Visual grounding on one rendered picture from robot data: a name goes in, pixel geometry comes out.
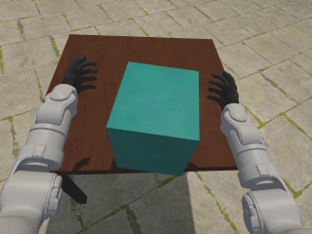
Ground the robot left hand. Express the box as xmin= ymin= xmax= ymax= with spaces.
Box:
xmin=62 ymin=56 xmax=98 ymax=96

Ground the left robot forearm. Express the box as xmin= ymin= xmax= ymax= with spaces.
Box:
xmin=0 ymin=84 xmax=78 ymax=211

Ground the right robot forearm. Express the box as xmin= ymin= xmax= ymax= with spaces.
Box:
xmin=219 ymin=103 xmax=303 ymax=226

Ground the robot right hand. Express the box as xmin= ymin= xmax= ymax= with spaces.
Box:
xmin=207 ymin=71 xmax=240 ymax=111

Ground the left robot upper arm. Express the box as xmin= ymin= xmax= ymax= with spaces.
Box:
xmin=0 ymin=171 xmax=62 ymax=234

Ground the table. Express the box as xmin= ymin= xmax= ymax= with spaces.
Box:
xmin=42 ymin=34 xmax=238 ymax=204

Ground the right robot upper arm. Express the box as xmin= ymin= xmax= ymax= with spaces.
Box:
xmin=242 ymin=188 xmax=312 ymax=234

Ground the carton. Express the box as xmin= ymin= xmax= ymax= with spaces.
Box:
xmin=105 ymin=61 xmax=200 ymax=176

